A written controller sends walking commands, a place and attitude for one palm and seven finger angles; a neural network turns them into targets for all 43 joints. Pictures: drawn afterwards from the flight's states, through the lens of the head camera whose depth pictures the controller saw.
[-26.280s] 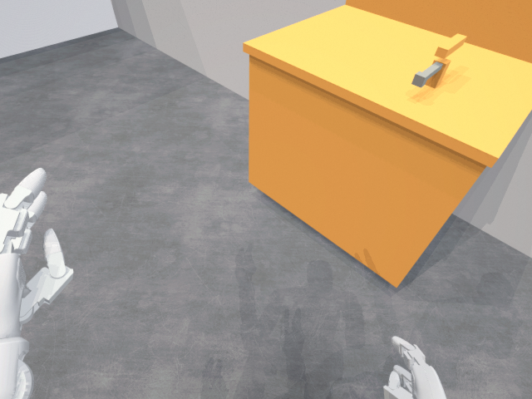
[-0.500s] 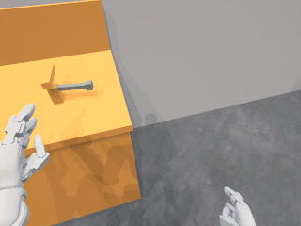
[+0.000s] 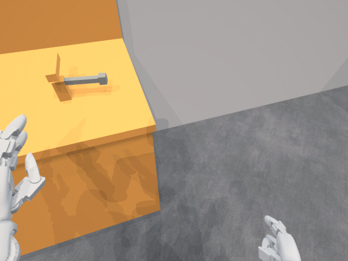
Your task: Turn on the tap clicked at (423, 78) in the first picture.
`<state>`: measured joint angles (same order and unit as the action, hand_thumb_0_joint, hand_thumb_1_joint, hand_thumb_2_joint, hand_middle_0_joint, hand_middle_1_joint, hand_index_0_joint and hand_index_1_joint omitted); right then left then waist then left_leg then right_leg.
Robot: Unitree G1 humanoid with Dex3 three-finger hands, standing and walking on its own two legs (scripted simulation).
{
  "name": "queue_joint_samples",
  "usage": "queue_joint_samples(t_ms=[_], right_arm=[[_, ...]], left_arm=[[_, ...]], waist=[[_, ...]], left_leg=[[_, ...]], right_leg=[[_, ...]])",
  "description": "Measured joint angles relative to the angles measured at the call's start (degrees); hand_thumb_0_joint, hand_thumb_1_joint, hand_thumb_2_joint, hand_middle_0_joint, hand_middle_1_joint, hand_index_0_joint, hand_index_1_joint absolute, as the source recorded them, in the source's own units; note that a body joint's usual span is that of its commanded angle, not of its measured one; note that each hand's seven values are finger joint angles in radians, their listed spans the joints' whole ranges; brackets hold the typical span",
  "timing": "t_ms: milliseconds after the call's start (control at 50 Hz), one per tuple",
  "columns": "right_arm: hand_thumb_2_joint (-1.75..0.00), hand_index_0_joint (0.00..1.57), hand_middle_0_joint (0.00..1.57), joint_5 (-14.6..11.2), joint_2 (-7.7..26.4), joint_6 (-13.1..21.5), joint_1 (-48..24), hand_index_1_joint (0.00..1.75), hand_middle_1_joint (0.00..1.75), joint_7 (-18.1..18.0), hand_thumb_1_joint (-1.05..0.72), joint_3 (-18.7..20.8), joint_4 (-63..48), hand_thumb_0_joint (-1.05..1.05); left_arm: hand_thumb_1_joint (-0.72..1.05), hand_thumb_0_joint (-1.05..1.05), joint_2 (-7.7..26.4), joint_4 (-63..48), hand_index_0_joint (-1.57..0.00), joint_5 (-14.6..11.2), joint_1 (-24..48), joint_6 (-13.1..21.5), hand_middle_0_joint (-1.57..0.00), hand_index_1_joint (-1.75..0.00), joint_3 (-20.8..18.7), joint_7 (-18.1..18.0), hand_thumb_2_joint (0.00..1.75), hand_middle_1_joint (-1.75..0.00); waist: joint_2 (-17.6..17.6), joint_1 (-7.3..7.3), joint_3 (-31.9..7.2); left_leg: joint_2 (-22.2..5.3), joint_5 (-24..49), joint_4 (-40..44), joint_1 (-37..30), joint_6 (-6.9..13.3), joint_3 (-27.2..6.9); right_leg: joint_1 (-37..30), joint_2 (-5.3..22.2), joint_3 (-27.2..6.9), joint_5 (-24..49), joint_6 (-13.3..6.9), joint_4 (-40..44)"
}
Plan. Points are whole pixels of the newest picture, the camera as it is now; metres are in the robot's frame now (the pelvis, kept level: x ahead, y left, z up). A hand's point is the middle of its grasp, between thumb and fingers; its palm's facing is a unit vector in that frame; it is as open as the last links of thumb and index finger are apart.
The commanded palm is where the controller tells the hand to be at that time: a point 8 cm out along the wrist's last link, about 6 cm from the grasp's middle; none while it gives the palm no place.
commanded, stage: step back with the hand held close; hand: left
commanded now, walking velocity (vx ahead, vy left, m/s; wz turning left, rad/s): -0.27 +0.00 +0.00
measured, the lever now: (102, 78) +0.63 +0.28 +0.08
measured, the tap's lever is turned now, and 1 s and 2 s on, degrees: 80 80 80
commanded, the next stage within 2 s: stop stepping back and stand still in 0.60 s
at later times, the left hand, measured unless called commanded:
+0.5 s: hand out of the picture +0.12 +0.28 +0.17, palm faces +0.48 -0.80 -0.36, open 7.4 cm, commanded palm +0.06 +0.30 +0.18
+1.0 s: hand out of the picture +0.02 +0.27 +0.17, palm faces +0.38 -0.87 -0.32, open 7.4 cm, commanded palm -0.04 +0.30 +0.18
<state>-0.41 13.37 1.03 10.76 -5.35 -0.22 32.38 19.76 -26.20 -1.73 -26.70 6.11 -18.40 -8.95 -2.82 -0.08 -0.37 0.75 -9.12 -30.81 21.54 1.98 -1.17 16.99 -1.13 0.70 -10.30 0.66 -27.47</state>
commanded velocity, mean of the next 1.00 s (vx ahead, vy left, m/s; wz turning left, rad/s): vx -0.17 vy -0.02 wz -0.04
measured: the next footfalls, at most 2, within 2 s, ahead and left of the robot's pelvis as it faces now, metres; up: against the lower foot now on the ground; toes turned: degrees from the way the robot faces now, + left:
right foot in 0.66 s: -0.19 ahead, -0.06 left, +0.00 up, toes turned -2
left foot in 0.82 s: -0.06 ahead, +0.09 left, +0.00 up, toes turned +1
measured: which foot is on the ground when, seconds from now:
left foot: down 0.00-0.66, up 0.68-0.80, down 0.82-1.00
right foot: down 0.00-0.40, up 0.42-0.64, down 0.66-1.00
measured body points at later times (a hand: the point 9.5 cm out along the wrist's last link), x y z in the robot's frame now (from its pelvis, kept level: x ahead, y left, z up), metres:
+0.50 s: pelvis -0.08 +0.01 -0.01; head -0.08 +0.04 +0.44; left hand +0.09 +0.32 +0.19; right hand +0.11 -0.21 -0.08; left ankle +0.08 +0.10 -0.73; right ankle -0.07 -0.13 -0.69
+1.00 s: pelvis -0.20 +0.03 +0.01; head -0.21 +0.05 +0.46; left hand -0.01 +0.31 +0.19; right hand -0.05 -0.22 -0.05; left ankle -0.10 +0.10 -0.73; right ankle -0.22 -0.08 -0.71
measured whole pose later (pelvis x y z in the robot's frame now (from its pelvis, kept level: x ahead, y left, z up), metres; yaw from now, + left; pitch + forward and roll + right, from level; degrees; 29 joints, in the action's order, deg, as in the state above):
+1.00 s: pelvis -0.20 +0.03 +0.01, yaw -1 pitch +0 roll -2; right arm 0.6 11.1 5.6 13.3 -4.1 -0.6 34.9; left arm 21.0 -29.3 -3.1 -27.6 4.7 -19.4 -9.3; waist 1.4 -1.8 -2.1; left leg 0.9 -5.4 -20.4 18.1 2.4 3.4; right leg 13.2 -3.7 -0.2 -24.7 -0.7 -33.4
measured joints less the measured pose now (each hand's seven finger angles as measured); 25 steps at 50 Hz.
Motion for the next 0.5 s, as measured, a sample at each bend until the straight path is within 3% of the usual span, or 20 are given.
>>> queue_joint_samples(t_ms=[180, 300, 360, 400, 440, 500], right_arm=[[-0.90, 0.20, 0.21, 0.63, -1.03, 2.32, 1.20, 0.30, 0.30, 0.12, -0.90, -0.23, 0.09, 0.01], [-0.90, 0.20, 0.21, 0.49, -0.82, 2.45, 0.78, 0.30, 0.30, 0.77, -0.90, 0.24, 1.98, 0.01], [-0.90, 0.20, 0.21, 0.39, -0.48, 1.81, 0.33, 0.30, 0.30, 0.49, -0.90, 0.51, 2.38, 0.01], [-0.90, 0.20, 0.21, 0.33, -0.48, 1.60, -0.04, 0.30, 0.30, 0.17, -0.90, 0.60, 2.10, 0.01], [-0.90, 0.20, 0.21, 0.62, -0.82, 1.96, -0.31, 0.30, 0.29, -0.09, -0.90, 0.88, 1.57, 0.01], [-0.90, 0.20, 0.21, 1.18, -2.52, 3.37, -0.53, 0.29, 0.29, 0.64, -0.91, 1.45, 2.35, 0.01]], left_arm=[[0.89, 0.01, 0.35, -0.90, -0.21, 1.62, 1.67, 2.36, -0.21, -0.30, -2.28, 0.11, 0.90, -0.30], [0.89, 0.01, -0.96, -3.70, -0.21, 0.74, 0.97, 2.05, -0.20, -0.30, -0.48, -0.57, 0.90, -0.30], [0.89, 0.01, -0.36, -5.14, -0.21, 0.49, 1.31, 2.14, -0.21, -0.30, 0.43, -0.71, 0.90, -0.30], [0.89, 0.01, 0.57, -5.50, -0.21, 0.40, 1.37, 2.51, -0.21, -0.30, -0.13, -0.68, 0.90, -0.30], [0.89, 0.01, 1.45, -4.77, -0.21, 0.61, 1.79, 2.77, -0.21, -0.30, -1.42, -0.47, 0.90, -0.30], [0.89, 0.01, 2.95, -3.80, -0.22, 0.04, 2.87, 2.71, -0.21, -0.30, -3.36, -0.34, 0.90, -0.30]], waist=[[0.98, -0.35, 1.37], [1.41, 0.16, 1.34], [1.87, -0.46, 1.62], [1.92, -0.71, 1.87], [0.93, -1.06, 2.17], [0.60, -0.53, 1.78]], left_leg=[[0.34, 0.68, -2.58, 3.21, 0.66, -0.74], [-0.22, -6.79, -6.63, 5.75, -1.36, -0.04], [-0.34, -4.40, -6.44, 6.19, -1.35, 0.54], [-0.65, -0.96, -5.63, 6.50, -0.21, 1.06], [-1.57, 2.86, -4.14, 6.83, 1.62, 1.01], [-2.53, 7.65, -0.26, 6.78, 1.78, 0.84]], right_leg=[[2.00, -1.21, -1.38, -2.04, -0.13, -4.47], [3.08, -0.90, -0.79, -0.57, -0.33, -4.60], [3.75, -0.33, -0.30, -0.28, 0.35, -5.40], [4.63, -0.37, -0.31, -1.35, 0.61, -6.36], [6.54, -2.13, -1.14, -7.27, 0.69, -13.28], [7.14, -4.64, -2.05, -14.12, 0.05, -27.08]])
